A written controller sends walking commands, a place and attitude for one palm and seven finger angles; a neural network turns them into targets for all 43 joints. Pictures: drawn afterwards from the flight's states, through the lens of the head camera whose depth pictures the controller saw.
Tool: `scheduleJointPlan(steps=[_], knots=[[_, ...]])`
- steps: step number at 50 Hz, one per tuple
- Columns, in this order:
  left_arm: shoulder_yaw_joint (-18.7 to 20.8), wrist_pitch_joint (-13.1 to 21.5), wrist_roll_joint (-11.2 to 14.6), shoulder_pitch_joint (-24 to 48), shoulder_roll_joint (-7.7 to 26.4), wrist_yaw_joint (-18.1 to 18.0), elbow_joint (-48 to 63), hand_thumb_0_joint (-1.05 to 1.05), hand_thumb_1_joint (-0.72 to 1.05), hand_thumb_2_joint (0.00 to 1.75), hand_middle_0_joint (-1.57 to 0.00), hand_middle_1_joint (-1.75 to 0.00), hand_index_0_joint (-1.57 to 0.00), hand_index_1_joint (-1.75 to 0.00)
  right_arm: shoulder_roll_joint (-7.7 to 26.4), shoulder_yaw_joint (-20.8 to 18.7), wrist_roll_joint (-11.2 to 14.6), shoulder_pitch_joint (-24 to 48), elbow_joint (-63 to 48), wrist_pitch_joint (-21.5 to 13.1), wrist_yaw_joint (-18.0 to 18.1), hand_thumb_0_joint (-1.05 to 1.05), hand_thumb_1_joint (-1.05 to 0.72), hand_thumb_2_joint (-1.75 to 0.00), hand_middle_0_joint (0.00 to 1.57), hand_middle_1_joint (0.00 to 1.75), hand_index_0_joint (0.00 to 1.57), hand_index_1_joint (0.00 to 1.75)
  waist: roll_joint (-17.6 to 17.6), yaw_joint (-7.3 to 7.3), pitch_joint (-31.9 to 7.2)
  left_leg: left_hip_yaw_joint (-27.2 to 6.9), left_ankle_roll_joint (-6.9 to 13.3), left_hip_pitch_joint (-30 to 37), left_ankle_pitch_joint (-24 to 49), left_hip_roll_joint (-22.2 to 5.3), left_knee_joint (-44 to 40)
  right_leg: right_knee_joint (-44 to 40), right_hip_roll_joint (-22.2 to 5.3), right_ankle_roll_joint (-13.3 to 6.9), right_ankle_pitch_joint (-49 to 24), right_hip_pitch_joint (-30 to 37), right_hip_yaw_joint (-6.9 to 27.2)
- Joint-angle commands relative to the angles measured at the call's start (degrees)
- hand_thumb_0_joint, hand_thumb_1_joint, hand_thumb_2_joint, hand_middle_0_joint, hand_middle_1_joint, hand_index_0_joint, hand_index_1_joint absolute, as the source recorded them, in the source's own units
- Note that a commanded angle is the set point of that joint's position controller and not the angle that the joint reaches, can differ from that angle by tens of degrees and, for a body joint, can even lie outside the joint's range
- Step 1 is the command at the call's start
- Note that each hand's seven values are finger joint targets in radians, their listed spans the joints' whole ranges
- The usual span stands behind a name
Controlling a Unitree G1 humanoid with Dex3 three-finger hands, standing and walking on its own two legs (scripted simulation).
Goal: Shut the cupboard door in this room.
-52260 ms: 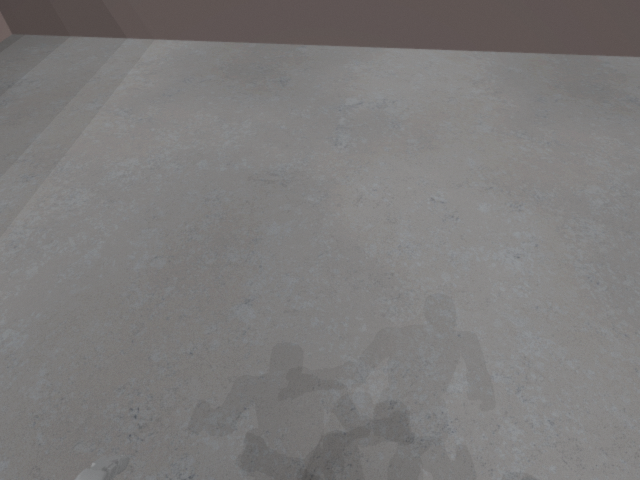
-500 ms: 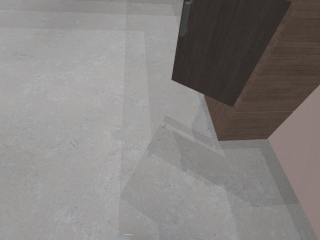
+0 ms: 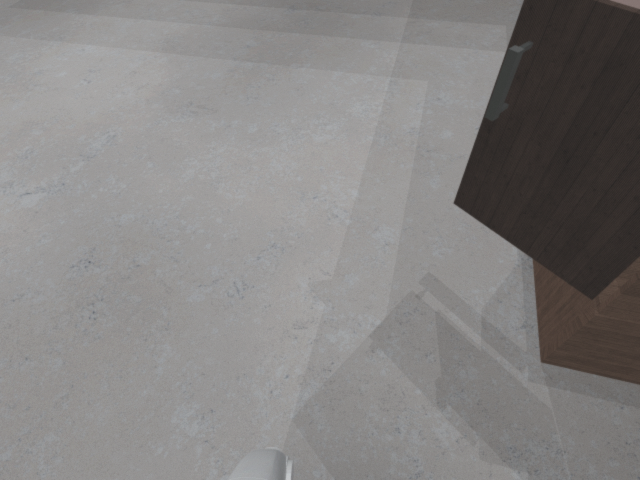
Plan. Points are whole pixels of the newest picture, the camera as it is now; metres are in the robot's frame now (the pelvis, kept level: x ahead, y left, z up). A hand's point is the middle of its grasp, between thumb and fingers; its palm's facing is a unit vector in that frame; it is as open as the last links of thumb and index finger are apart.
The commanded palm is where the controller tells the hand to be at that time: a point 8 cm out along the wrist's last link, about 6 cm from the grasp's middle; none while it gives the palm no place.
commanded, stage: walk to a spot facing it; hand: left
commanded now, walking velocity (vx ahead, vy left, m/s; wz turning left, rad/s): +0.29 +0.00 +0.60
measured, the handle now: (508, 82) +0.85 -0.37 +0.02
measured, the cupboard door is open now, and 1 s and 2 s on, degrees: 54 54 54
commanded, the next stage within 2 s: turn to face it in 0.28 s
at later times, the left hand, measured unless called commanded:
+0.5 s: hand (159, 447) +0.19 +0.26 -0.18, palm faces +0.31 -0.92 -0.23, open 7.4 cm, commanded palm none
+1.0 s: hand (182, 353) +0.34 +0.27 -0.18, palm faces +0.08 -0.98 -0.20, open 7.3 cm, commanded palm none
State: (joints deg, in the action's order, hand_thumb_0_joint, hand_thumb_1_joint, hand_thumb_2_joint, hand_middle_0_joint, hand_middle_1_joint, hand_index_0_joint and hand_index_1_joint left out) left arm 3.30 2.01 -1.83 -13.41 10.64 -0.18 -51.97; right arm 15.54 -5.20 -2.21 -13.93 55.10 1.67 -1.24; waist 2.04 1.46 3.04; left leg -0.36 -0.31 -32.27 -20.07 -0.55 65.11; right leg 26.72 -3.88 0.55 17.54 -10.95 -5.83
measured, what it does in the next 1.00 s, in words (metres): walks ahead: left foot, then right foot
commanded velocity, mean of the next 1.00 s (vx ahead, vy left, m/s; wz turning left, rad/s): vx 0.08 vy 0.00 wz -0.18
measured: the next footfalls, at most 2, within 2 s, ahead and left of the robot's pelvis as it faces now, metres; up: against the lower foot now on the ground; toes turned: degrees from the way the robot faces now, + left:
left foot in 0.28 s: +0.24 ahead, +0.14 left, +0.00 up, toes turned +17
right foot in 0.68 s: +0.38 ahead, -0.06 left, +0.00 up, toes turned +7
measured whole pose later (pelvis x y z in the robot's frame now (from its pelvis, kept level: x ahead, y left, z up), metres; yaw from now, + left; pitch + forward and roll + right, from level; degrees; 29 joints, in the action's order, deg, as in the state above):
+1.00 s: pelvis +0.29 +0.07 -0.01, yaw +1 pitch +1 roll -1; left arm 4.4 -2.6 -1.4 -12.8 12.2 -0.4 -53.4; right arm 11.7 -2.5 -0.4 -9.7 52.5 1.6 1.7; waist -2.2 -1.0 5.0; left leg 0.3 -2.6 -18.7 -19.9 -1.6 35.4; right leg 30.7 2.4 0.7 11.7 -19.9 5.7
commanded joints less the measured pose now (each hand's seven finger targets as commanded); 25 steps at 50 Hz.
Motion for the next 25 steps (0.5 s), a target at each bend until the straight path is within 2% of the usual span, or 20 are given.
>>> scheduleJointPlan(steps=[1, 3, 4, 6, 7, 8, 10, 11, 12, 13, 14, 15, 16, 17, 18, 19, 21, 22, 23, 25], knots=[[1.96, 2.12, 0.00, -8.07, 8.35, -0.88, 0.41, 0.00, 0.90, 0.90, -0.20, -0.30, -0.20, -0.30, -0.33, 1.11, 0.62, 7.81, -7.35, -1.53, -1.39, 0.00, -0.90, -0.90, 0.20, 0.30, 0.20, 0.30, -10.80, -2.81, 0.18, 2.13, -0.72, -11.71, 3.46, -2.85, -2.85, -10.71, -13.70, -5.14, -26.52, 12.96, 3.96], [1.80, 2.25, -0.08, -11.03, 8.64, -1.05, -0.96, 0.00, 0.90, 0.90, -0.20, -0.30, -0.20, -0.30, -1.31, 1.68, 0.73, 10.91, -8.43, -1.40, -1.88, 0.00, -0.90, -0.90, 0.20, 0.30, 0.20, 0.30, -10.50, -3.65, 1.15, 4.25, -0.40, -11.41, 5.07, -2.48, -7.32, -10.07, -13.30, -4.42, -33.82, 14.74, 0.39], [1.71, 2.26, -0.01, -11.53, 8.64, -1.07, -1.17, 0.00, 0.90, 0.90, -0.20, -0.30, -0.20, -0.30, -1.70, 2.02, 0.84, 12.17, -9.04, -1.37, -2.05, 0.00, -0.90, -0.90, 0.20, 0.30, 0.20, 0.30, -10.97, -3.60, 1.65, 5.33, -0.07, -10.44, 6.17, -2.19, -10.06, -10.26, -13.11, -4.12, -35.62, 14.59, -1.37], [1.66, 2.25, -0.04, -11.84, 8.96, -1.20, -1.41, 0.00, 0.90, 0.90, -0.20, -0.30, -0.20, -0.30, -1.53, 2.51, 0.88, 15.10, -10.29, -1.52, -2.36, 0.00, -0.90, -0.90, 0.20, 0.30, 0.20, 0.30, -11.73, -3.88, 2.66, 6.92, 0.74, -7.54, 6.80, -1.97, -17.38, -9.73, -13.55, -4.24, -37.47, 14.48, -2.67], [1.82, 2.37, -0.04, -11.83, 9.65, -1.17, -1.70, 0.00, 0.90, 0.90, -0.20, -0.30, -0.20, -0.30, -1.34, 2.57, 0.87, 15.58, -10.62, -1.79, -2.51, 0.00, -0.90, -0.90, 0.20, 0.30, 0.20, 0.30, -11.75, -3.79, 2.18, 8.03, 1.14, -5.65, 6.31, -1.40, -21.19, -8.53, -14.03, -4.24, -40.50, 15.69, -3.70], [1.99, 2.36, 0.01, -11.94, 10.62, -1.14, -1.39, 0.00, 0.90, 0.90, -0.20, -0.30, -0.20, -0.30, -1.06, 2.68, 0.78, 15.00, -10.66, -2.04, -2.43, 0.00, -0.90, -0.90, 0.20, 0.30, 0.20, 0.30, -10.98, -3.34, 1.38, 9.85, 1.92, -2.05, 5.68, 0.46, -23.73, -6.39, -14.20, -4.06, -46.12, 15.78, -4.86], [2.50, 2.45, 0.21, -10.82, 12.92, -1.06, -0.90, 0.00, 0.90, 0.90, -0.20, -0.30, -0.20, -0.30, 0.95, 2.12, 0.62, 8.37, -9.21, -2.60, -1.76, 0.00, -0.90, -0.90, 0.20, 0.30, 0.20, 0.30, -10.95, 0.14, -3.42, 11.75, 3.94, 9.49, 4.62, 3.76, -27.33, 3.28, -15.23, -3.48, -56.55, 14.87, -6.62], [2.64, 2.27, 0.55, -10.11, 13.84, -0.95, -0.76, 0.00, 0.90, 0.90, -0.20, -0.30, -0.20, -0.30, 3.26, 1.46, 0.38, 2.01, -7.66, -2.58, -1.51, 0.00, -0.90, -0.90, 0.20, 0.30, 0.20, 0.30, -9.54, 3.49, -6.89, 11.44, 4.58, 19.43, 7.76, 4.64, -30.52, 11.88, -14.71, -2.29, -53.28, 10.86, -8.71], [2.51, 2.22, 0.74, -8.87, 13.20, -0.61, -0.14, 0.00, 0.90, 0.90, -0.20, -0.30, -0.20, -0.30, 7.56, 0.28, 0.11, -6.48, -5.92, -2.57, -1.16, 0.00, -0.90, -0.90, 0.20, 0.30, 0.20, 0.30, -5.04, 7.89, -12.44, 6.22, 6.27, 35.34, 11.80, 0.79, -33.41, 25.72, -13.74, -0.74, -39.39, 0.56, -8.75], [2.05, 1.92, 1.54, -9.70, 10.24, 0.42, 2.00, 0.00, 0.90, 0.90, -0.20, -0.30, -0.20, -0.30, 15.48, -1.91, -0.39, -12.74, -4.82, -2.89, -0.41, 0.00, -0.90, -0.90, 0.20, 0.30, 0.20, 0.30, 9.74, 9.53, -19.49, -20.14, 14.31, 50.53, 26.14, -17.32, -33.69, 46.03, -3.51, 2.34, 7.31, -19.18, -7.36], [1.46, 1.38, 1.36, -6.13, 9.69, 0.17, 4.84, 0.00, 0.90, 0.90, -0.20, -0.30, -0.20, -0.30, 18.36, -2.32, 1.03, -14.48, -4.37, -2.71, 0.40, 0.00, -0.90, -0.90, 0.20, 0.30, 0.20, 0.30, 8.48, 9.79, -22.96, -32.68, 19.03, 53.27, 34.32, -24.61, -40.44, 55.27, -0.90, 2.24, 17.78, -27.66, 1.51], [1.67, 0.97, 1.36, -3.05, 10.23, -0.20, 6.11, 0.00, 0.90, 0.90, -0.20, -0.30, -0.20, -0.30, 17.35, -2.04, 1.34, -11.20, -4.66, -2.35, 0.91, 0.00, -0.90, -0.90, 0.20, 0.30, 0.20, 0.30, 0.43, 7.66, -15.82, -28.25, 19.02, 45.15, 29.03, -25.28, -42.60, 56.24, -3.54, 1.65, 13.83, -28.89, 5.35], [1.77, 1.09, 0.96, -2.57, 8.41, -0.41, 5.89, 0.00, 0.90, 0.90, -0.20, -0.30, -0.20, -0.30, 14.24, -1.12, 1.05, -6.40, -6.51, -3.13, 1.04, 0.00, -0.90, -0.90, 0.20, 0.30, 0.20, 0.30, -0.57, 5.70, -10.41, -23.16, 16.50, 34.34, 20.00, -21.88, -44.35, 53.76, -4.41, 1.78, 11.73, -27.62, 5.06], [1.72, 0.45, 0.56, -3.51, 8.18, -0.25, 4.51, 0.00, 0.90, 0.90, -0.20, -0.30, -0.20, -0.30, 11.14, -0.17, 0.92, -0.97, -8.30, -3.49, 1.44, 0.00, -0.90, -0.90, 0.20, 0.30, 0.20, 0.30, 2.31, 3.16, -6.42, -20.41, 14.19, 26.27, 13.99, -18.87, -46.03, 51.13, -5.96, 2.42, 8.94, -25.85, 6.52], [1.90, -0.48, 0.12, -4.59, 8.28, 0.01, 3.17, 0.00, 0.90, 0.90, -0.20, -0.30, -0.20, -0.30, 8.61, 0.49, 0.80, 2.55, -8.89, -3.64, 1.50, 0.00, -0.90, -0.90, 0.20, 0.30, 0.20, 0.30, 3.25, 1.21, -3.47, -16.99, 12.38, 19.29, 11.81, -15.98, -47.80, 47.91, -6.52, 2.77, 6.04, -22.64, 7.06], [1.88, -1.13, -0.15, -6.55, 7.03, 0.19, 2.41, 0.00, 0.90, 0.90, -0.20, -0.30, -0.20, -0.30, 7.22, 1.06, 0.74, 3.97, -8.72, -3.96, 1.71, 0.00, -0.90, -0.90, 0.20, 0.30, 0.20, 0.30, 2.97, -0.45, -2.91, -13.75, 11.52, 17.08, 15.72, -13.75, -47.96, 45.20, -5.78, 3.08, 4.06, -20.72, 6.64], [1.15, -1.92, -0.08, -9.38, 5.16, 0.04, 0.78, 0.00, 0.90, 0.90, -0.20, -0.30, -0.20, -0.30, 5.54, 1.88, 0.95, 3.59, -7.80, -4.46, 2.25, 0.00, -0.90, -0.90, 0.20, 0.30, 0.20, 0.30, 2.74, -1.83, -6.14, -9.82, 11.70, 19.21, 25.45, -12.85, -47.02, 40.74, -4.45, 3.34, 1.90, -18.80, 5.69], [0.83, -2.06, 0.01, -10.15, 4.95, -0.10, 0.31, 0.00, 0.90, 0.90, -0.20, -0.30, -0.20, -0.30, 4.82, 2.08, 1.03, 2.94, -7.06, -4.54, 2.54, 0.00, -0.90, -0.90, 0.20, 0.30, 0.20, 0.30, 2.85, -2.23, -8.07, -8.59, 11.92, 20.26, 27.32, -12.42, -46.44, 37.20, -3.95, 3.22, 1.52, -16.94, 5.34], [0.42, -2.41, 0.11, -9.72, 4.21, -0.21, -0.11, 0.00, 0.90, 0.90, -0.20, -0.30, -0.20, -0.30, 4.21, 2.24, 1.04, 2.82, -6.45, -4.39, 2.70, 0.00, -0.90, -0.90, 0.20, 0.30, 0.20, 0.30, 2.66, -2.51, -8.32, -7.74, 12.19, 20.58, 28.32, -12.46, -46.45, 34.05, -3.49, 3.15, 0.62, -16.45, 5.28], [-0.31, -2.79, 0.24, -6.94, 2.89, -0.38, -0.19, 0.00, 0.90, 0.90, -0.20, -0.30, -0.20, -0.30, 2.92, 2.47, 0.95, 2.56, -4.93, -4.03, 2.82, 0.00, -0.90, -0.90, 0.20, 0.30, 0.20, 0.30, 2.13, -2.41, -5.87, -5.08, 11.53, 17.98, 26.13, -12.09, -47.04, 25.94, -2.70, 2.70, -1.88, -13.18, 4.93]])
